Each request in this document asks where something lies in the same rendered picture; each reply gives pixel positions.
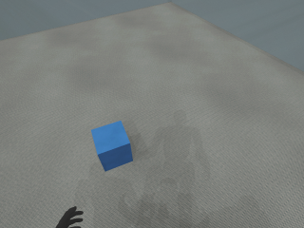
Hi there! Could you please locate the carton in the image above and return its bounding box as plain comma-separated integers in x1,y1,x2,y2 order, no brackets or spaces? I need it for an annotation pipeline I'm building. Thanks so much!
91,121,133,172

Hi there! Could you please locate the robot left hand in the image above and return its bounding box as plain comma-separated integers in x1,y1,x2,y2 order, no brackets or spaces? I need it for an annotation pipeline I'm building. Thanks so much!
55,206,84,228

